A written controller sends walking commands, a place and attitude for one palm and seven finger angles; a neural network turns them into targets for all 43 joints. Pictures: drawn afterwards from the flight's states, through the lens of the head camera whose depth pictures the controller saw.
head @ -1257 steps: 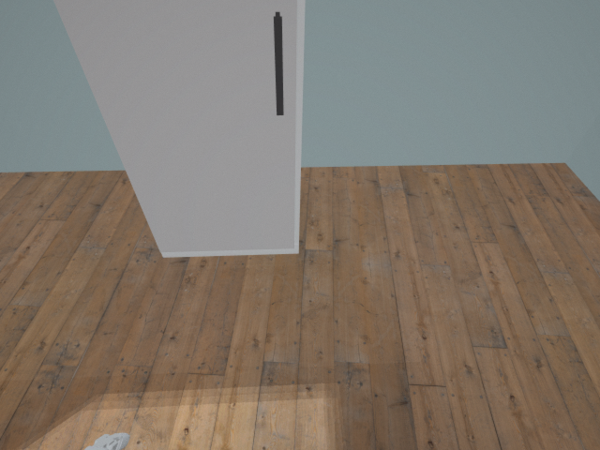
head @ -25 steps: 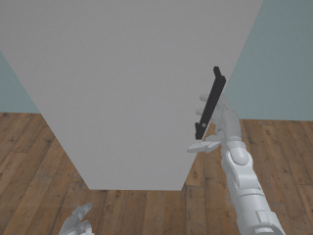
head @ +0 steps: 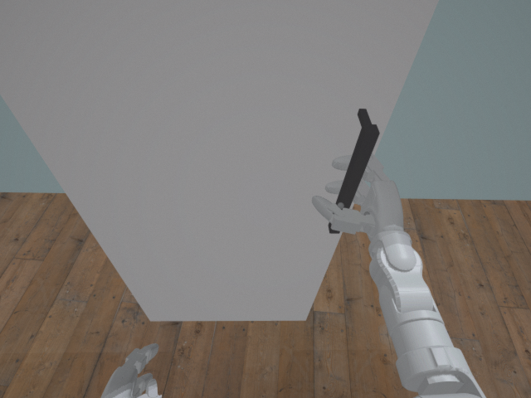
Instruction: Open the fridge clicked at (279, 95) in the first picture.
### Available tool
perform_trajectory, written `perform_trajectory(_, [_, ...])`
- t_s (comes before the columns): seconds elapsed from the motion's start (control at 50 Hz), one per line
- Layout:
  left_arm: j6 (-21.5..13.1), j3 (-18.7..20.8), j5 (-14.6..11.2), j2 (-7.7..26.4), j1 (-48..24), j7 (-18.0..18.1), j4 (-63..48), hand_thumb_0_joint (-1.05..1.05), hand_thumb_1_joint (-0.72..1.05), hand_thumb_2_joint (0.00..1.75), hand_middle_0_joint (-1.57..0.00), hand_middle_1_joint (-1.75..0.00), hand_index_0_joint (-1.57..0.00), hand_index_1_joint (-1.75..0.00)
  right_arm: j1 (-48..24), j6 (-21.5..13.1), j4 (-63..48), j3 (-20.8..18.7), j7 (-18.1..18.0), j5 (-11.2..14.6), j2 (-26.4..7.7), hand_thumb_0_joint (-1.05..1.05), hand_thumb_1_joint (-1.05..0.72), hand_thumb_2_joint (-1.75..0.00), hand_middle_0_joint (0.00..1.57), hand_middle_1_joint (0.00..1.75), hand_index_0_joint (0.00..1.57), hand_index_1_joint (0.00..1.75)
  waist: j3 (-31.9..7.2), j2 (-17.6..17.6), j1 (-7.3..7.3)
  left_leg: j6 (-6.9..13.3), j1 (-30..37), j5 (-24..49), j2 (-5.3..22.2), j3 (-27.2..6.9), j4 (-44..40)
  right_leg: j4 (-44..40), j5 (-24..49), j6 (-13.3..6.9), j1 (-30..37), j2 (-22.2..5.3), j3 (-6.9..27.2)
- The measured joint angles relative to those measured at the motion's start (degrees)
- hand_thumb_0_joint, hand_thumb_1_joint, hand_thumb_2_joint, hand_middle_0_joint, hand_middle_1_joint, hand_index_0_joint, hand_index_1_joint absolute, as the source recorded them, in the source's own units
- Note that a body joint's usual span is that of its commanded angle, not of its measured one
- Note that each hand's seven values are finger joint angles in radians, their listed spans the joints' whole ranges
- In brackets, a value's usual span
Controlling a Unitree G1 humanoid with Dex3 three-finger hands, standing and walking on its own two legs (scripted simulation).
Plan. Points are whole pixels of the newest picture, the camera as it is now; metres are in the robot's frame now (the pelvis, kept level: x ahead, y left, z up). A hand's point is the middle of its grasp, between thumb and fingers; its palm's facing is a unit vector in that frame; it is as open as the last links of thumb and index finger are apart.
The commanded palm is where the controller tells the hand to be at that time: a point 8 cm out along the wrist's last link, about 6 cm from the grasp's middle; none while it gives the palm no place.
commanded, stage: grip the handle and tug to test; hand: right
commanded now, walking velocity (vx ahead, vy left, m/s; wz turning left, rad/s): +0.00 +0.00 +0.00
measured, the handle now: (346, 179) +0.44 -0.09 +0.10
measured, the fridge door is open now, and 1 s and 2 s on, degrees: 0 0 12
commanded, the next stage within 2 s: pull the door a little, standing still in 0.92 s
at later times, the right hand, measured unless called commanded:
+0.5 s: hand (340, 204) +0.38 -0.07 +0.10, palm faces -0.13 +0.99 -0.01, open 5.7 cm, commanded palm +0.35 -0.13 +0.10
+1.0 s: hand (340, 206) +0.38 -0.07 +0.10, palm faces -0.14 +0.99 -0.01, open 5.8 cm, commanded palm +0.33 -0.13 +0.10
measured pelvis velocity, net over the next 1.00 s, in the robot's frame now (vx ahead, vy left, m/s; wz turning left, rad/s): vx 0.03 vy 0.00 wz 0.04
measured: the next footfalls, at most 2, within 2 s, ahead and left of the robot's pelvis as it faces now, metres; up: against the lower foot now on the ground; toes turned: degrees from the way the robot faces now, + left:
none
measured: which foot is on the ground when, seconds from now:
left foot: down 0.00-1.00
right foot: down 0.00-1.00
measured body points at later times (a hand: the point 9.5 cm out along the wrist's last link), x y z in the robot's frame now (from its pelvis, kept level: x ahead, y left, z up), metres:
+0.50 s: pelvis +0.00 +0.00 +0.00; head +0.03 +0.02 +0.45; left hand +0.13 +0.24 -0.10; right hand +0.38 -0.13 +0.11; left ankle +0.04 +0.09 -0.72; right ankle -0.03 -0.11 -0.72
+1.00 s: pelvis +0.03 +0.00 +0.00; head +0.05 +0.02 +0.45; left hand +0.16 +0.24 -0.09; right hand +0.38 -0.12 +0.11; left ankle +0.04 +0.09 -0.72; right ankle -0.03 -0.11 -0.72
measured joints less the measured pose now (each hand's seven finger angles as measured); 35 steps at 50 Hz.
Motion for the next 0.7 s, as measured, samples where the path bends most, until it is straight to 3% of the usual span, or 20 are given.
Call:
perform_trajectory(0.22, [-0.01, 0.07, -0.13, 0.37, 0.12, 0.2, -0.39, 0.01, 0.9, 0.9, -0.2, -0.3, -0.2, -0.3, 0.33, 0.02, 0.16, -1.26, 1.01, 0.39, -0.73, 0.01, -0.74, -0.83, 0.37, 1.32, 0.35, 1.34, 0.05, -0.09, 0.5, 0.1, 0.34, 0.3, -0.43, -0.46, -0.5, -0.5, 0.08, 0.08, 0.55, -0.36, -0.5])
perform_trajectory(0.7, [0.8, 0.24, -0.02, 0.22, -0.4, -0.07, -1.29, 0.01, 0.9, 0.9, -0.2, -0.3, -0.2, -0.3, 3.19, 1.29, -3.68, -1.61, 1.29, 0.38, -0.34, 0.01, -0.76, -0.82, 0.34, 1.34, 0.33, 1.35, -0.25, -0.23, 0.42, 0.1, 0.84, 0.36, -0.73, -0.97, -1.33, -1.74, 0.16, 0.11, 1.42, -0.56, -0.98])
